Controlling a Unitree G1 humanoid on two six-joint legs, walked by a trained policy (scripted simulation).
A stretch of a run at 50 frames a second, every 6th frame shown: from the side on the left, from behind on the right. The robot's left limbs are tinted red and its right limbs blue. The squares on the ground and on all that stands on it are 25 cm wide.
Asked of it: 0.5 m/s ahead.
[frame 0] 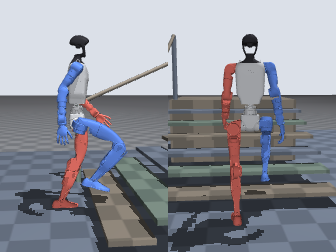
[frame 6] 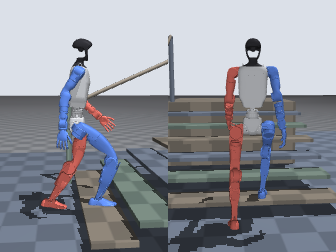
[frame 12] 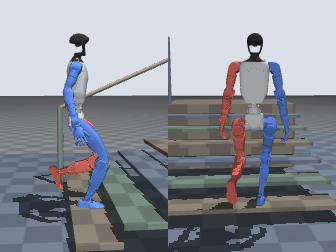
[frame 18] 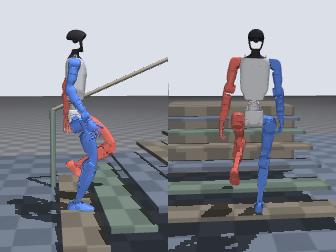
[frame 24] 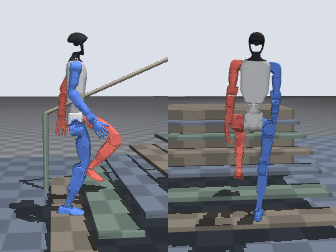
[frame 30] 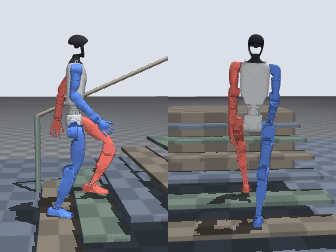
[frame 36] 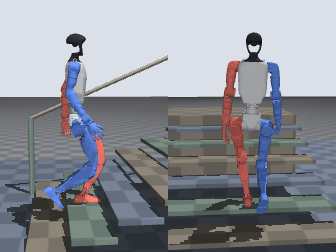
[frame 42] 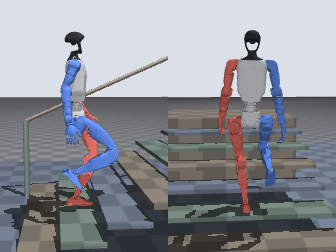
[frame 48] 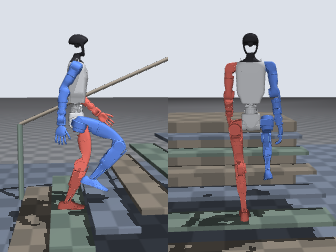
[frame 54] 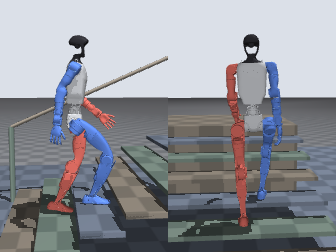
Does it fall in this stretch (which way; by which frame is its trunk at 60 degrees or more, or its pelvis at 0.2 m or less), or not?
no
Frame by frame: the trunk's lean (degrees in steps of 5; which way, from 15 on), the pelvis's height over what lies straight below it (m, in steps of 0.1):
0: 0, 0.8
6: 5, 0.8
12: 5, 0.7
18: 0, 0.8
24: 5, 0.8
30: 5, 0.8
36: 0, 0.7
42: 5, 0.7
48: 0, 0.8
54: 5, 0.7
